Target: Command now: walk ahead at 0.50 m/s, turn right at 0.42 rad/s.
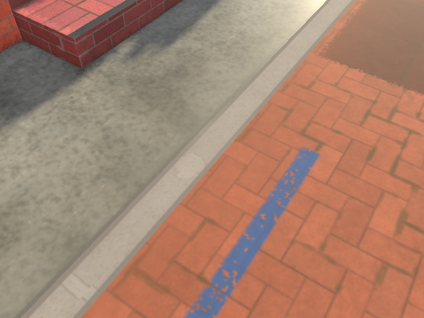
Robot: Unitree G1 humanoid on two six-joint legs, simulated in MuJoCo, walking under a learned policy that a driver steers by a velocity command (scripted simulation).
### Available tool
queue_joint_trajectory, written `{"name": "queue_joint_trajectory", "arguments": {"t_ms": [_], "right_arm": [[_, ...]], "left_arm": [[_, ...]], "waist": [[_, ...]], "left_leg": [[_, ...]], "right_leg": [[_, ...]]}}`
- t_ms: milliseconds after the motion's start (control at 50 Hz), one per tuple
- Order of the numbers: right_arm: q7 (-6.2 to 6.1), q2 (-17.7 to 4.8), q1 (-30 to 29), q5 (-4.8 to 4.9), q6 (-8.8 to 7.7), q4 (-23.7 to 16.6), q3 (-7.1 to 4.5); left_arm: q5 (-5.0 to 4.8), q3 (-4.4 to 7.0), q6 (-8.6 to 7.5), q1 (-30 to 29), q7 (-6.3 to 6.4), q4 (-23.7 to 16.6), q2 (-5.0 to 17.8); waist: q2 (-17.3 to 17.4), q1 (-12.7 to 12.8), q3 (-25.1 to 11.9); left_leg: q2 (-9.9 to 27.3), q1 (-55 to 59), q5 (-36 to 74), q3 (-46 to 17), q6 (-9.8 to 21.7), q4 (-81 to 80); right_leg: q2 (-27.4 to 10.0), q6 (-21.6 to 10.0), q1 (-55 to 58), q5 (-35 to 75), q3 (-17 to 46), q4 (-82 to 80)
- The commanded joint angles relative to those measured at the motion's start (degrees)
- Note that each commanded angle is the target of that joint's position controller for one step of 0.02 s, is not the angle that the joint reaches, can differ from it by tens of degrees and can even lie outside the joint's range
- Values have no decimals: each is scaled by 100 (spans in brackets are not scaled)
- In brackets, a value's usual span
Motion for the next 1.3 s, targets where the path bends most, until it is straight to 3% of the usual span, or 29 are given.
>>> {"name": "queue_joint_trajectory", "arguments": {"t_ms": [20,100,140,180,220,240,260,280,320,340,380,420,620,680,720,740,760,780,800,820,840,940,1040,1140,1200,1240,1260,1280,1300], "right_arm": [[-44,-644,50,18,-106,-184,-116],[-150,-756,435,17,-61,84,-124],[-210,-856,409,1,1,150,-134],[-264,-1019,329,-30,88,180,-165],[-264,-1125,172,-24,163,92,-173],[-196,-783,263,56,120,-198,-91],[-114,-733,102,73,85,-568,-110],[-101,-964,-535,-21,54,-666,-148],[-74,-842,-641,20,-36,-694,-99],[-71,-821,-608,-89,54,-688,-104],[-16,-726,-387,-202,260,-635,-89],[22,-662,-600,-187,344,-740,-80],[58,-727,-2623,-77,278,-1483,-26],[38,-891,-2268,-48,206,-1465,-60],[-70,-1133,-1058,-50,119,-1097,-175],[-157,-1446,-231,-145,43,-968,-266],[-233,-1957,231,-284,59,-1027,-369],[-202,-1930,-133,-194,144,-1032,-398],[-175,-1330,-612,-142,177,-1141,-280],[-145,-939,-868,-96,171,-1138,-184],[-138,-817,-968,-107,158,-1101,-142],[-63,-836,-535,3,-67,-732,-166],[-58,-804,-295,-13,-63,-501,-173],[-114,-1029,5,-7,-29,-290,-235],[-163,-1209,181,-9,95,-142,-268],[-190,-1356,180,0,199,-121,-282],[-185,-1341,110,-8,226,-206,-262],[-98,-811,300,58,201,-576,-131],[-46,-955,-143,-16,167,-924,-181]], "left_arm": [[-15,-47,-75,-675,-75,-493,70],[11,-93,-74,-1288,-139,-733,52],[31,-59,-67,-1179,-124,-729,122],[46,15,-67,-650,-76,-587,259],[120,224,-124,809,11,-159,626],[180,421,-88,1396,120,-109,1218],[-16,493,-14,1161,143,-247,1505],[-127,475,29,1165,193,-153,1303],[-155,367,-11,625,240,-90,859],[-174,326,-54,429,259,-101,748],[-183,282,-155,319,236,-143,690],[-174,328,-201,459,207,-94,861],[-101,382,-188,1500,250,99,1004],[-65,420,-190,1241,318,0,1154],[-85,432,-228,930,265,-75,1237],[-143,364,-278,937,201,-143,992],[-300,228,-299,1261,198,-363,393],[-152,249,-261,1604,213,-378,682],[-38,285,-166,1419,231,-204,866],[-10,277,-129,1034,166,-199,829],[-14,266,-92,881,114,-227,715],[31,203,117,411,-78,-437,485],[16,92,97,-589,-195,-817,301],[40,14,85,-1405,-293,-1127,243],[103,62,97,-1362,-238,-1164,347],[130,177,45,-401,-155,-900,526],[172,306,6,624,-67,-559,748],[189,485,25,1052,37,-544,1387],[-40,551,87,1026,100,-717,1690]], "waist": [[705,-49,348],[651,-191,452],[710,-62,305],[861,205,-79],[657,889,-865],[-249,980,-1552],[-920,691,-1921],[3,818,-1290],[408,303,-216],[428,88,-30],[295,-103,-131],[208,-99,-87],[-76,651,126],[-193,370,68],[9,-229,-428],[458,-576,-1057],[1538,-529,-1773],[2086,-117,-1860],[1128,31,-988],[538,8,-401],[575,79,-175],[857,148,-25],[806,24,176],[788,-139,377],[839,-51,234],[825,377,-383],[519,832,-960],[-647,785,-1701],[-899,740,-2047]], "left_leg": [[1392,-331,2565,-239,266,-633],[1628,336,3294,7,210,-422],[1720,718,4575,168,159,71],[1769,901,5995,343,136,1112],[1700,-45,5096,474,46,3322],[1278,-1752,2186,560,-164,5344],[16,-3570,-1947,-199,-394,7006],[450,-4221,-1387,-996,-331,6888],[873,-3820,-758,-988,-340,5780],[957,-3469,-747,-1003,-424,5437],[970,-3035,-690,-933,-571,5057],[963,-3085,-347,-828,-686,4636],[611,-3652,1051,-892,-668,2426],[437,-2685,693,-997,-486,1791],[198,-903,468,-854,-279,1331],[907,409,-71,-1509,-57,1139],[2511,1791,-1060,-3670,314,713],[2932,1542,-1329,-5363,708,143],[2747,743,-1821,-4676,678,119],[2410,31,-1467,-3711,584,11],[2131,-348,-839,-2978,430,-123],[1895,-483,1461,-1445,432,-355],[1719,-323,1976,-450,378,-476],[1831,-49,2239,91,233,-423],[1929,458,4066,399,142,349],[1907,412,5183,597,88,1977],[1778,-340,4379,698,-72,3407],[1291,-2458,898,689,-376,5416],[317,-3803,-1968,-218,-591,6680]], "right_leg": [[-34,21,63,682,-422,-916],[45,-169,193,539,-860,-1780],[261,-363,494,60,-1030,-1951],[630,-622,1205,-573,-1202,-2017],[695,-1054,3226,-682,-779,-2615],[-774,-1615,4880,-1234,1262,-2735],[-1979,-2420,5682,-643,4182,-3557],[-1695,-2202,5394,-276,3324,-3644],[-1196,-1672,3849,623,2108,-3945],[-906,-1510,3308,1020,1747,-4025],[-613,-1447,2865,1354,1390,-4144],[-443,-1427,2627,1293,1241,-4277],[-430,-1066,3636,1598,1658,-3872],[-522,-792,3560,1925,1869,-3479],[-180,-526,3120,2707,1684,-2264],[236,-381,2512,1939,1327,-879],[997,-179,1035,-1168,610,859],[955,-185,279,-2526,437,1604],[506,-203,107,-2039,436,1922],[313,-166,207,-1611,324,1729],[156,-127,345,-1407,253,1472],[-31,-26,137,-909,74,1193],[-130,70,-197,87,-231,-15],[-98,-126,340,179,-772,-1448],[255,-407,830,-615,-1071,-1838],[713,-690,2035,-983,-1150,-2165],[704,-902,3424,-930,-835,-2515],[-974,-1479,5307,-1997,1628,-2774],[-1916,-1992,5711,-1414,4177,-3699]]}}
Velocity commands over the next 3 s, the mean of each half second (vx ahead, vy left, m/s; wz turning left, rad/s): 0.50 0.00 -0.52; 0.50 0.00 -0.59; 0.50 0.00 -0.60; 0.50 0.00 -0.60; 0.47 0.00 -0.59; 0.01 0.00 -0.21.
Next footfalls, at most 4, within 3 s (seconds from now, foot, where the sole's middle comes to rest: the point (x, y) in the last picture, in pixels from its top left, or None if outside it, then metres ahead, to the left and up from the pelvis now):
0.22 right None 0.27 -0.09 -0.78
0.74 left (212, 280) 0.62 -0.01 -0.78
1.26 right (308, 254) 0.71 -0.35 -0.78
1.80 left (334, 180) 1.04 -0.51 -0.78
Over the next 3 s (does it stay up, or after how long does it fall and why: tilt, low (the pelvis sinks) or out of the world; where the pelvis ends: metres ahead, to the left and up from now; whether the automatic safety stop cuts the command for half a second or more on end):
stays up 0.98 -0.87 -0.01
